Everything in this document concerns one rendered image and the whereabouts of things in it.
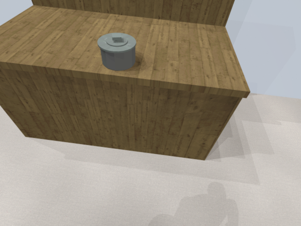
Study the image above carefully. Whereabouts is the lid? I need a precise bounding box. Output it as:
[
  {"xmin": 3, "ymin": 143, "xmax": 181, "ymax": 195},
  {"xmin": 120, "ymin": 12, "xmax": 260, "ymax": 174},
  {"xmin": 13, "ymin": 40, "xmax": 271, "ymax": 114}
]
[{"xmin": 97, "ymin": 33, "xmax": 136, "ymax": 53}]

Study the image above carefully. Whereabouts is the knob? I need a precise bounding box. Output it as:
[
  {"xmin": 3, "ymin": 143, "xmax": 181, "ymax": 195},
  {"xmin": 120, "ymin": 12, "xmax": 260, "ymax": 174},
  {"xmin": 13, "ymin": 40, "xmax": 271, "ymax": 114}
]
[{"xmin": 112, "ymin": 33, "xmax": 122, "ymax": 40}]

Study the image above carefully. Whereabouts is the table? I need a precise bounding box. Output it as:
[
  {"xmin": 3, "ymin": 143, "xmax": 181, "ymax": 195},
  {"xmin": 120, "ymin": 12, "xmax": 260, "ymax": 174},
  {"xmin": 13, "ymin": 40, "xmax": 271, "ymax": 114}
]
[{"xmin": 0, "ymin": 0, "xmax": 250, "ymax": 160}]

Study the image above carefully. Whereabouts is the pot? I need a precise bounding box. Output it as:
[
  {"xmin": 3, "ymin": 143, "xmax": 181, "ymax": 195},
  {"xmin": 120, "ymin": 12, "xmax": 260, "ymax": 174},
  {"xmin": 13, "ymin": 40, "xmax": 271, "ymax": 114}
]
[{"xmin": 100, "ymin": 47, "xmax": 135, "ymax": 71}]

